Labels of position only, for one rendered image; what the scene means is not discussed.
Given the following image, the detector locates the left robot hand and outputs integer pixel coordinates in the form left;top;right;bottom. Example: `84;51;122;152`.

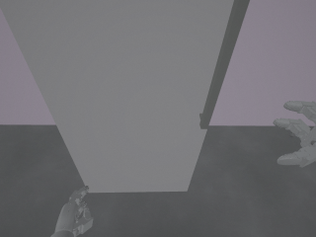
54;186;94;237

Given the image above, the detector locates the handle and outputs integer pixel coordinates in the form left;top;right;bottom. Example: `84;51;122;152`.
199;0;250;129

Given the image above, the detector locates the fridge door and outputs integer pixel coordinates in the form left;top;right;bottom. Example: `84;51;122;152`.
0;0;234;194

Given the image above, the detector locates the right robot hand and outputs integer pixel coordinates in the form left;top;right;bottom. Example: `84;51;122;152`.
273;101;316;168

